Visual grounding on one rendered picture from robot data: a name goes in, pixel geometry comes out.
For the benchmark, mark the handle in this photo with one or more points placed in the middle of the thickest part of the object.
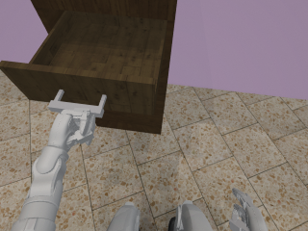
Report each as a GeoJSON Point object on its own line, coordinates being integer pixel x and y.
{"type": "Point", "coordinates": [58, 106]}

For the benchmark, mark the right robot shin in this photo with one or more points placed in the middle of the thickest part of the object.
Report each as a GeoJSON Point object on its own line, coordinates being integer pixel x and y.
{"type": "Point", "coordinates": [185, 202]}

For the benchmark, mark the robot right hand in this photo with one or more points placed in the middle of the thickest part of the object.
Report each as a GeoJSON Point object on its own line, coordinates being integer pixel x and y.
{"type": "Point", "coordinates": [252, 218]}

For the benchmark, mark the robot left hand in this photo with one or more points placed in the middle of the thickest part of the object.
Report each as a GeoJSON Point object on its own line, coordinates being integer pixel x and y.
{"type": "Point", "coordinates": [79, 121]}

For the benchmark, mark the drawer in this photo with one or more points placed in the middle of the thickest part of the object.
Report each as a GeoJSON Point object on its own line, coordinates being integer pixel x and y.
{"type": "Point", "coordinates": [93, 54]}

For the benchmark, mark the robot left forearm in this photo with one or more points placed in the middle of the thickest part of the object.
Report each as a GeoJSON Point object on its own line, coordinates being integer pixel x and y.
{"type": "Point", "coordinates": [43, 199]}

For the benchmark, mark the cabinet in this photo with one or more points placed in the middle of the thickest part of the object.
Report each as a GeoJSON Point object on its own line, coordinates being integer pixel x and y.
{"type": "Point", "coordinates": [50, 11]}

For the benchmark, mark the right robot thigh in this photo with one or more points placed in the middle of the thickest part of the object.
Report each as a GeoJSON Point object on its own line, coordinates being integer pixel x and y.
{"type": "Point", "coordinates": [189, 217]}

